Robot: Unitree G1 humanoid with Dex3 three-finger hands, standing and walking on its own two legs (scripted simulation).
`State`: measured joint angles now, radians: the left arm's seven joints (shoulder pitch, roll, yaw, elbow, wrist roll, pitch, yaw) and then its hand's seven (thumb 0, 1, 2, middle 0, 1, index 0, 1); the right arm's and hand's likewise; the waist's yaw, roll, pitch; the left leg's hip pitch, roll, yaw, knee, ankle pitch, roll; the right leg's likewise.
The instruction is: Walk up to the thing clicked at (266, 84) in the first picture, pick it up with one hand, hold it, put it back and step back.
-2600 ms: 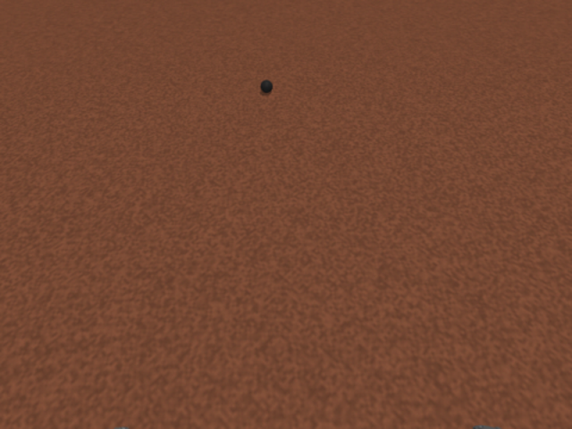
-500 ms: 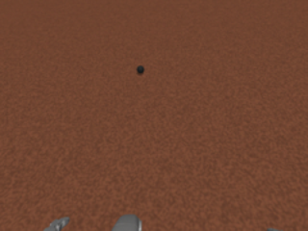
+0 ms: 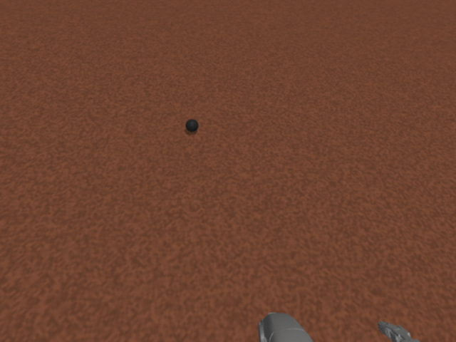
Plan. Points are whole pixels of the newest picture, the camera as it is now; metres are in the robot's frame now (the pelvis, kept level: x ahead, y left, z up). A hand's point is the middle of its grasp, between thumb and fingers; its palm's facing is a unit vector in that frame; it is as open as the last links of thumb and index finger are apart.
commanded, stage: walk up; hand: left
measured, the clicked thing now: (192, 125) +1.38 +0.18 -0.74
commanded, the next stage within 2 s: none
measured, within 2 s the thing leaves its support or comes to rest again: neither
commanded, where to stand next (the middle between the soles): +1.00 -0.06 m, yaw +1 degrees
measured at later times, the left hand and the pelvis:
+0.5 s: hand (141, 232) +0.34 +0.20 -0.11, palm faces +0.00 -0.91 -0.40, open 7.4 cm; pelvis +0.26 -0.06 +0.00, yaw -1 degrees
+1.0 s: hand (141, 181) +0.51 +0.24 -0.16, palm faces +0.00 -0.95 -0.31, open 7.4 cm; pelvis +0.47 -0.02 +0.00, yaw +2 degrees
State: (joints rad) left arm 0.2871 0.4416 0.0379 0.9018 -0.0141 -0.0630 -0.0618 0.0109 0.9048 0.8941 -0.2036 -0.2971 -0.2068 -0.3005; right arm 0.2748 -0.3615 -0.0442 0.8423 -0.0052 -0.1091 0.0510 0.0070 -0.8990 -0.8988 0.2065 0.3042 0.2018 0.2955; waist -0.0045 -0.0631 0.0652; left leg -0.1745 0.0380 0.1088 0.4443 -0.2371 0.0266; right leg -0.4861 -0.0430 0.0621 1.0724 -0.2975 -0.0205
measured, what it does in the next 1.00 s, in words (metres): walks ahead: right foot, then left foot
